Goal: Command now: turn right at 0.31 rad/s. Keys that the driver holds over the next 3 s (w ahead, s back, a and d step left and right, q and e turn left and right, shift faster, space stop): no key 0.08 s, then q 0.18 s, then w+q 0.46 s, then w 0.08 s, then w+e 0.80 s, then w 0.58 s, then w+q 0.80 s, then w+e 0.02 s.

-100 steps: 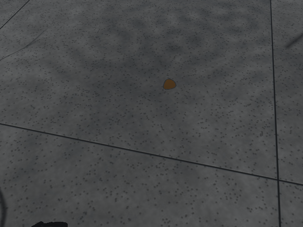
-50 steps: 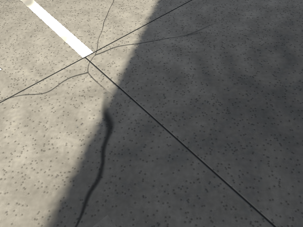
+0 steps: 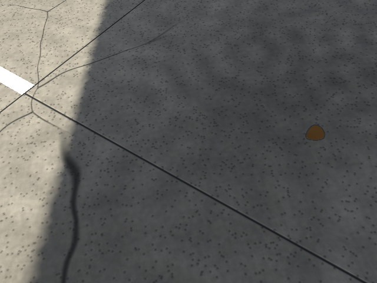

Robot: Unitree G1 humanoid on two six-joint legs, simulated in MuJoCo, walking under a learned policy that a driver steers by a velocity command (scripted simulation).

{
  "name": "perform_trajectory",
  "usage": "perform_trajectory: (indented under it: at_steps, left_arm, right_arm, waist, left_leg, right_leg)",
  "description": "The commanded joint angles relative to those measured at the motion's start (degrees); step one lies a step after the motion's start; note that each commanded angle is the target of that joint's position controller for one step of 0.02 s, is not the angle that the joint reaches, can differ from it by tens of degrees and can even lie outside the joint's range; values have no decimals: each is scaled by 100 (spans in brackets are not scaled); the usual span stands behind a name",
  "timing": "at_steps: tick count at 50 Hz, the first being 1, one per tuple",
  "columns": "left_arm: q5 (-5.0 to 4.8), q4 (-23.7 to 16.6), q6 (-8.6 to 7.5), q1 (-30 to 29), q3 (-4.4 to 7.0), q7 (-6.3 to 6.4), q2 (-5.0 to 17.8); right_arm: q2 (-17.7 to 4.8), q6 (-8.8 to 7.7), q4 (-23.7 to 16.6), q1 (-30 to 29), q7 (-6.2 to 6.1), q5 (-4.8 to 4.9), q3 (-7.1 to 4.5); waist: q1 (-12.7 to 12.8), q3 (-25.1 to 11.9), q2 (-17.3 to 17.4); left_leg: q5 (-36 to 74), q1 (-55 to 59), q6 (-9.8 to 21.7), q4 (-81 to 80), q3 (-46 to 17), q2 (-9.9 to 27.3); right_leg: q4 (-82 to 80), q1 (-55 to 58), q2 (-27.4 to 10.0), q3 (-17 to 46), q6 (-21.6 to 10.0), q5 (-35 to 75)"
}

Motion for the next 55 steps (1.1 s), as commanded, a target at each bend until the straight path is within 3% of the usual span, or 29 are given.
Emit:
perform_trajectory:
  at_steps: [1,4,6,8,10,11,13,16,18,20,21,22,23,24,26,29,32,35,37,39,40,41,42,43,44,45,47,49,55]
  left_arm:
    - [50,-306,-23,-8,241,2,947]
    - [61,-274,5,-131,207,-53,926]
    - [68,-211,-4,-305,75,-70,608]
    - [57,-21,-55,-209,-28,-94,388]
    - [275,85,-186,373,13,-125,511]
    - [275,88,-192,234,16,-94,522]
    - [160,44,-140,-235,107,6,736]
    - [98,-68,-82,-180,98,27,461]
    - [14,-116,-228,-199,91,-31,287]
    - [-27,-31,-432,166,143,-86,334]
    - [-16,70,-517,560,227,-91,562]
    - [8,238,-573,1121,334,-97,909]
    - [44,321,-602,1187,410,-135,1154]
    - [51,272,-626,1068,345,-99,877]
    - [4,230,-620,917,287,-54,637]
    - [27,256,-569,891,279,-46,652]
    - [-19,301,-546,983,302,-39,798]
    - [-94,380,-533,1120,366,-61,1063]
    - [-140,443,-520,1183,388,-71,1155]
    - [-162,490,-489,1194,361,-54,1165]
    - [-96,445,-533,1242,293,-32,1058]
    - [98,176,-596,1718,36,-93,258]
    - [-79,247,-739,1586,33,-135,511]
    - [-347,56,-762,874,179,-148,917]
    - [-372,-45,-777,622,144,-132,849]
    - [-240,37,-752,611,148,-89,789]
    - [-194,246,-557,1062,178,-106,696]
    - [-198,370,-398,1196,164,-103,519]
    - [-127,164,-464,383,153,-148,340]
  right_arm:
    - [-379,-121,-374,-255,33,11,-34]
    - [-421,-180,-352,-188,75,32,-18]
    - [-297,-223,-245,32,131,18,43]
    - [-192,-279,-126,231,200,-53,117]
    - [-942,-277,-226,42,161,-85,10]
    - [-847,-255,-226,-126,187,-18,17]
    - [-766,-256,-242,-125,215,14,29]
    - [-709,-269,-145,231,165,97,53]
    - [-713,-261,-171,376,131,108,55]
    - [-668,-254,-372,29,94,136,65]
    - [-488,-266,-582,-326,87,147,116]
    - [-189,-313,-784,-563,94,174,192]
    - [-283,-379,-973,-670,120,155,183]
    - [-500,-423,-914,-470,149,148,108]
    - [-393,-438,-778,-197,247,187,113]
    - [-131,-437,-928,-525,430,173,210]
    - [117,-451,-1187,-875,587,146,336]
    - [-5,-441,-1352,-1030,662,147,324]
    - [-224,-413,-1403,-844,651,125,221]
    - [-605,-367,-1103,420,580,125,-28]
    - [-872,-305,-859,1305,469,134,-181]
    - [-1506,-295,-763,1726,360,81,-270]
    - [-1259,-362,-902,1871,367,50,-158]
    - [-968,-447,-794,1533,416,5,-59]
    - [-810,-499,-732,1204,421,19,-8]
    - [-591,-546,-703,853,423,0,55]
    - [-307,-650,-687,470,450,-102,113]
    - [-264,-785,-550,437,452,-101,97]
    - [-353,-847,-245,684,312,-128,80]
  waist:
    - [193,-516,-1014]
    - [220,-486,-1019]
    - [101,-632,-924]
    - [-88,-616,-670]
    - [482,-703,358]
    - [406,-689,633]
    - [132,-523,599]
    - [113,-480,855]
    - [93,-91,859]
    - [341,27,721]
    - [553,36,203]
    - [686,-35,-712]
    - [603,294,-1269]
    - [431,353,-819]
    - [307,223,-565]
    - [426,224,-597]
    - [545,175,-609]
    - [515,182,-739]
    - [265,-7,-842]
    - [-539,-746,-778]
    - [-970,-1117,-648]
    - [-595,-1878,971]
    - [-810,-2878,681]
    - [-853,-1806,307]
    - [-622,-1071,284]
    - [-373,-716,109]
    - [49,-539,474]
    - [154,-409,326]
    - [-90,15,112]
  left_leg:
    - [-54,15,-20,-554,51,76]
    - [-214,448,56,-1026,118,61]
    - [48,979,131,-1728,158,155]
    - [1606,1901,297,-3194,158,165]
    - [3455,2242,827,-2709,-701,864]
    - [2617,1746,1171,-2774,-825,888]
    - [1927,1398,1177,-2950,-1030,772]
    - [-644,1274,1382,-3143,-1520,725]
    - [-2121,981,1561,-3422,-2059,825]
    - [-2088,354,1461,-3214,-2006,612]
    - [-1678,-379,1185,-2500,-1483,220]
    - [-1207,-1314,862,-1118,-620,-358]
    - [-1436,-2182,803,-77,-415,-255]
    - [-1339,-2457,799,669,-606,56]
    - [-622,-2653,781,1045,-539,302]
    - [238,-2279,594,677,1,425]
    - [999,-1534,486,-351,409,425]
    - [1122,-738,639,-1107,774,224]
    - [916,-91,914,-1357,929,-54]
    - [1099,1777,1314,-1797,1070,-487]
    - [1102,3240,1486,-1785,642,-352]
    - [221,5205,2281,-2108,-2334,1449]
    - [-763,5164,2724,-3241,-4472,2260]
    - [-811,4395,2393,-3515,-3549,2065]
    - [-489,3430,2195,-3616,-2633,1861]
    - [-16,2648,2026,-3695,-1994,1611]
    - [560,1715,1900,-4064,-1127,1258]
    - [1006,1410,1912,-4327,-583,1201]
    - [2050,1825,1576,-4510,581,988]
  right_leg:
    - [-501,541,-1378,1245,-897,1279]
    - [-370,368,-1398,1407,-935,1438]
    - [-204,348,-1377,1300,-847,1678]
    - [-123,104,-1135,1049,-469,1411]
    - [239,-121,-375,376,85,37]
    - [196,140,-206,82,309,-215]
    - [499,231,-169,-132,380,-52]
    - [808,-113,32,-480,292,-1468]
    - [828,-372,-3,-480,190,-1631]
    - [275,254,-266,-199,24,-1495]
    - [-272,950,-710,405,-180,-1809]
    - [-1016,1780,-1539,1723,-559,-2423]
    - [-1381,1881,-2575,2985,-1069,-2033]
    - [-1239,1904,-2722,2842,-1226,-1350]
    - [-1262,2200,-2351,1765,-900,-503]
    - [-1435,1812,-1834,326,-568,1021]
    - [-1493,1347,-1597,-528,-477,1245]
    - [-1432,1134,-1714,-896,-374,1621]
    - [-928,1226,-1849,-1112,-275,3300]
    - [647,919,-1753,-1479,-67,4842]
    - [1887,-84,-1587,-1553,121,4083]
    - [4313,-2301,-817,-1479,478,-879]
    - [5319,-2643,-399,-160,451,-2208]
    - [5554,-3169,-645,-28,400,-1742]
    - [5223,-3157,-910,-147,314,-1197]
    - [4890,-2886,-1138,-174,313,-767]
    - [4588,-2146,-1354,-54,342,-199]
    - [4431,-2062,-1308,-17,429,14]
    - [2718,-2733,-980,147,518,1723]
Next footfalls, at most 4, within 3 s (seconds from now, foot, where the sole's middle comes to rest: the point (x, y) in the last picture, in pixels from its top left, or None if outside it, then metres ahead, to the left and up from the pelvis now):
0.18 left None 0.06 0.16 -0.78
0.80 left None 0.29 0.26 -0.78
1.38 right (176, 232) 0.64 0.14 -0.78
1.82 left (127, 173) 0.92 0.36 -0.78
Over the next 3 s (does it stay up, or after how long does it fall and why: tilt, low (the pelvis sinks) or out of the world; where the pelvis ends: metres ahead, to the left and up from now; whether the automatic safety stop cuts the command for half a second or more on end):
stays up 1.33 0.28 -0.02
